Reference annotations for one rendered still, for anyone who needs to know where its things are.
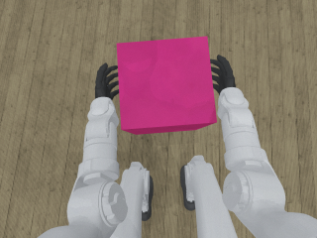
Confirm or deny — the carton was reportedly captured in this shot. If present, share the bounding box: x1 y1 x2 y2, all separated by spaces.
116 36 217 135

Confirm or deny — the right robot forearm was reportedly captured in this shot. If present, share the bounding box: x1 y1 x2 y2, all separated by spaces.
217 87 285 196

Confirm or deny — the left robot forearm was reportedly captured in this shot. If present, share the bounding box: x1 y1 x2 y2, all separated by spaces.
66 96 120 220

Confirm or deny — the robot right upper arm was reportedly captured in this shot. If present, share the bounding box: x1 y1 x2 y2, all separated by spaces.
222 169 317 238

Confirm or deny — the left robot hand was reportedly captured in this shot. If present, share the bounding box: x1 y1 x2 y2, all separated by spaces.
95 62 120 100

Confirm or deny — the robot left foot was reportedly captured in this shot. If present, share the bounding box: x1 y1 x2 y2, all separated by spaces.
142 176 154 221

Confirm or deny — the robot left upper arm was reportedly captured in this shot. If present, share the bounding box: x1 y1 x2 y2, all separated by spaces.
38 180 128 238

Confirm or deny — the right robot hand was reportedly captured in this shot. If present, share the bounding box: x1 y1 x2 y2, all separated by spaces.
210 55 236 96

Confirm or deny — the left robot thigh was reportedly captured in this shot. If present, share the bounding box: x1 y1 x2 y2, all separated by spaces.
110 167 150 238

